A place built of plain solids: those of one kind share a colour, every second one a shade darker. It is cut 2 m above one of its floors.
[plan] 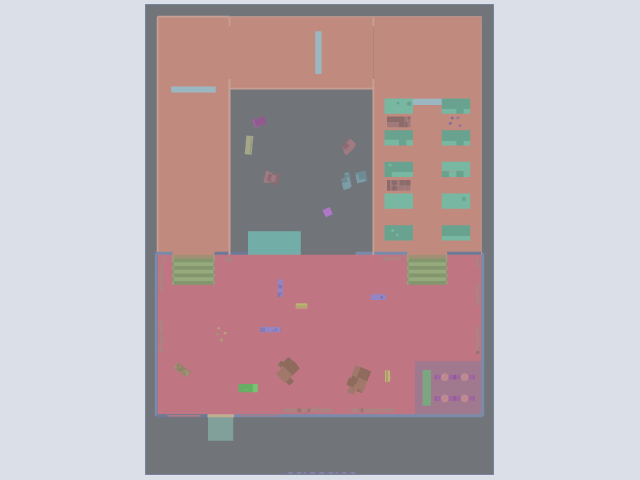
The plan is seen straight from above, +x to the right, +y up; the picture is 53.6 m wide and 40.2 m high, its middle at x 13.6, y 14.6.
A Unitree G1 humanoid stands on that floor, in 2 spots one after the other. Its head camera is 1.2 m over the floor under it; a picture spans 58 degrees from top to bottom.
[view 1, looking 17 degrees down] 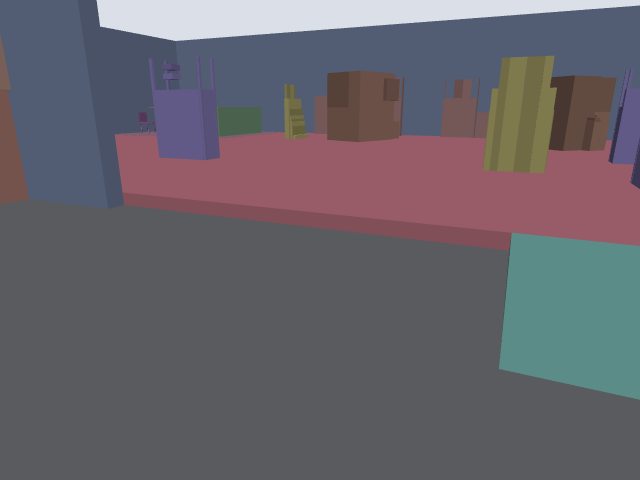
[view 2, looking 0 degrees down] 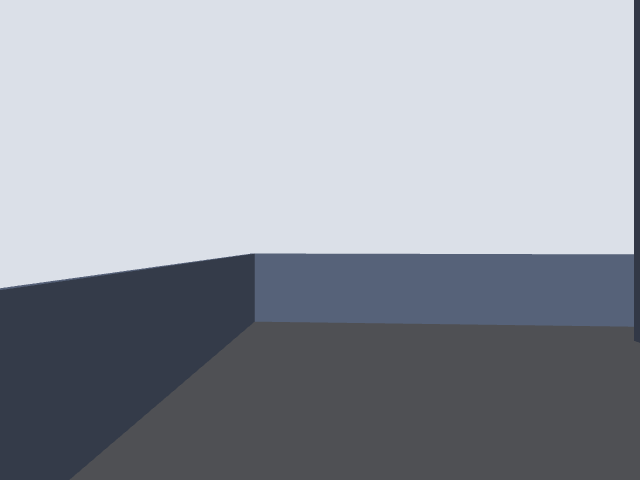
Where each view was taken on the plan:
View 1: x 12.04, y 17.33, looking -66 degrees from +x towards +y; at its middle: ground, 4.10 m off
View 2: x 5.28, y -3.62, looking -176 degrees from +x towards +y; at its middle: nothing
